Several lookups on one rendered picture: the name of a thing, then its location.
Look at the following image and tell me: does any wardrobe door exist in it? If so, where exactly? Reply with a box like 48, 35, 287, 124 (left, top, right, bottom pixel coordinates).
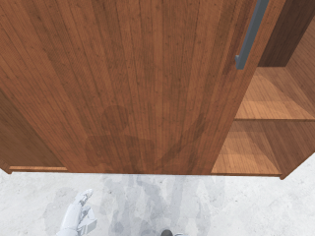
0, 88, 65, 167
0, 0, 285, 175

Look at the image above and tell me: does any handle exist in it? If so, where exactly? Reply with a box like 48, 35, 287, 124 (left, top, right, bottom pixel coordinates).
234, 0, 270, 70

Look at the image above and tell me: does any left robot hand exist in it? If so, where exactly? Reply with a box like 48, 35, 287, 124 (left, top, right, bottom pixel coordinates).
59, 189, 97, 236

